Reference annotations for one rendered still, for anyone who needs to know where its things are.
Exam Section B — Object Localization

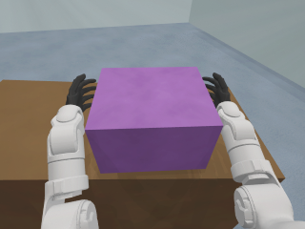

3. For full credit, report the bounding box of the carton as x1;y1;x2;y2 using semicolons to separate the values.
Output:
85;67;224;174

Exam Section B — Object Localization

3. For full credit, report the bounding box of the left robot forearm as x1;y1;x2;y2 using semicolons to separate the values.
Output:
41;104;89;229

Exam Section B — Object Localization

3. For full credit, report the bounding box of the right robot forearm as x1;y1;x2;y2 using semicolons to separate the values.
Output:
216;101;294;218

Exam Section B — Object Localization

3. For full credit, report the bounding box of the robot right upper arm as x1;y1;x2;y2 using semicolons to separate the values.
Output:
234;183;305;229

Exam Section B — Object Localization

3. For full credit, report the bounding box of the left robot hand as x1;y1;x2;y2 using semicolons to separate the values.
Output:
65;73;96;113

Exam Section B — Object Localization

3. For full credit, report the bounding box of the pedestal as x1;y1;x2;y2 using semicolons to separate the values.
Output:
0;79;285;229

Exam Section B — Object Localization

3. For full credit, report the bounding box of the right robot hand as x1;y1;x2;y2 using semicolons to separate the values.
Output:
202;73;231;108

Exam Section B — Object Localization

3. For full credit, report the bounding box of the robot left upper arm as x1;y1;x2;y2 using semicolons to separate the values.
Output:
42;199;99;229

